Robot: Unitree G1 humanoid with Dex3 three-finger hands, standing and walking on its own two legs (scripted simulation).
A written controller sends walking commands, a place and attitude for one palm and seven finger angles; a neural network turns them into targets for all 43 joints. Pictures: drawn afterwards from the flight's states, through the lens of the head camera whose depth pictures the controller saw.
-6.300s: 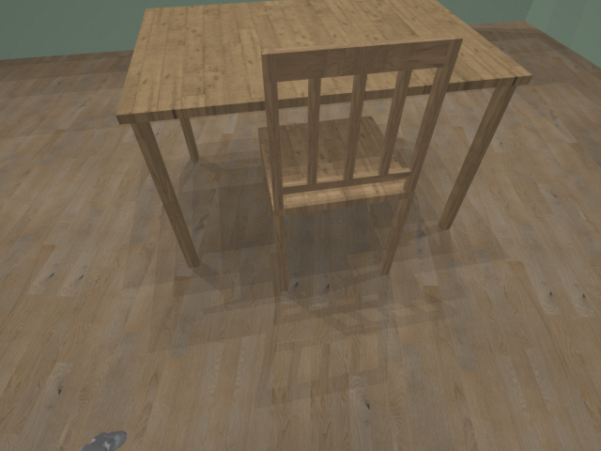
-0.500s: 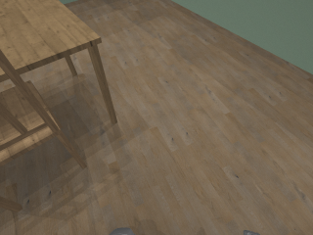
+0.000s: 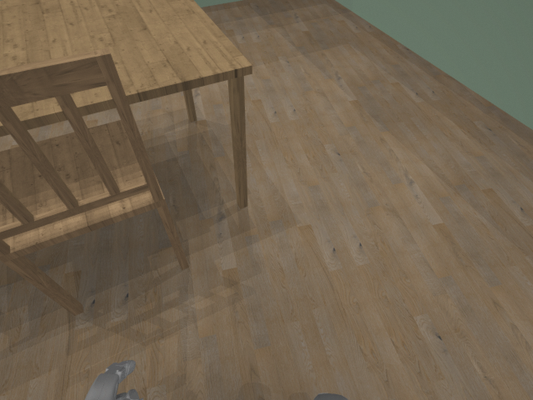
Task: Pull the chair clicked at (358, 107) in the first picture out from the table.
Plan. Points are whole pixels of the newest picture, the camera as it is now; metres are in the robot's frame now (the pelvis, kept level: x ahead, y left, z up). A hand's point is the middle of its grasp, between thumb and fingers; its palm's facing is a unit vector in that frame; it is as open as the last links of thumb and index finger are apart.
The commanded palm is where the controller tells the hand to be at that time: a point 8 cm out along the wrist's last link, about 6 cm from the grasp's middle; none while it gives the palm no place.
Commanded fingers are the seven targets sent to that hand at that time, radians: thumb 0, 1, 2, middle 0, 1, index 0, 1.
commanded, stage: turn to face it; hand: left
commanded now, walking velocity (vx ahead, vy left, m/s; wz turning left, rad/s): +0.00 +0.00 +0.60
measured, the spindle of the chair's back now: (42, 164) +0.59 +0.52 -0.07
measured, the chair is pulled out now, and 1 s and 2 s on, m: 0.00 0.00 0.00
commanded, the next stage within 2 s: take the last steps up to it in 0.70 s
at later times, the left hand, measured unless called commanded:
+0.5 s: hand out of the picture -0.06 +0.18 -0.16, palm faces +0.33 -0.90 -0.27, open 7.4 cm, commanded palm none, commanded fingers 0.00 0.90 0.90 -0.20 -0.30 -0.20 -0.30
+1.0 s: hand out of the picture -0.06 +0.22 -0.16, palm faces +0.43 -0.87 -0.25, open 7.4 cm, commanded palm none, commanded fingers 0.00 0.90 0.90 -0.20 -0.30 -0.20 -0.30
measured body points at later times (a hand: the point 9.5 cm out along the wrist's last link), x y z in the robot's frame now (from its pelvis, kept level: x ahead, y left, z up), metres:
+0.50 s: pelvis -0.03 -0.02 +0.00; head +0.01 -0.02 +0.45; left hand -0.07 +0.23 -0.14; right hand +0.13 -0.26 -0.15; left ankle -0.09 +0.12 -0.70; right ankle -0.01 -0.14 -0.74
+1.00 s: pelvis -0.04 +0.01 +0.00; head -0.02 +0.00 +0.45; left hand -0.09 +0.26 -0.14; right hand +0.11 -0.18 -0.15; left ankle -0.09 +0.10 -0.74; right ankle +0.01 -0.11 -0.71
